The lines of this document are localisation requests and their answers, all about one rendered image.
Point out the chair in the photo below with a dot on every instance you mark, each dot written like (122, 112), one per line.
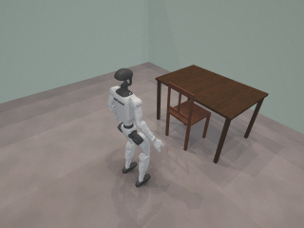
(187, 112)

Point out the left robot hand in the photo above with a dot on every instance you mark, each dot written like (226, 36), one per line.
(117, 119)

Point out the left robot forearm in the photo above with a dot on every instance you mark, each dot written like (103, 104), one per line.
(114, 111)

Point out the right robot upper arm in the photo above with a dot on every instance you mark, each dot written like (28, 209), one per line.
(137, 104)

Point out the table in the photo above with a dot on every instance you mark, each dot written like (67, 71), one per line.
(224, 96)

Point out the robot right foot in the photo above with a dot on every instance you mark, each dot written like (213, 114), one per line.
(145, 179)

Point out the right robot forearm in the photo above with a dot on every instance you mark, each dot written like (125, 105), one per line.
(147, 133)

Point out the robot head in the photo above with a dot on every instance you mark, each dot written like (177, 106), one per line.
(124, 74)

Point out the left robot upper arm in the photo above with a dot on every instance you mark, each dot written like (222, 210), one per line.
(111, 102)

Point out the right robot hand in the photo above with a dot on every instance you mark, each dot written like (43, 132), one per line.
(158, 144)

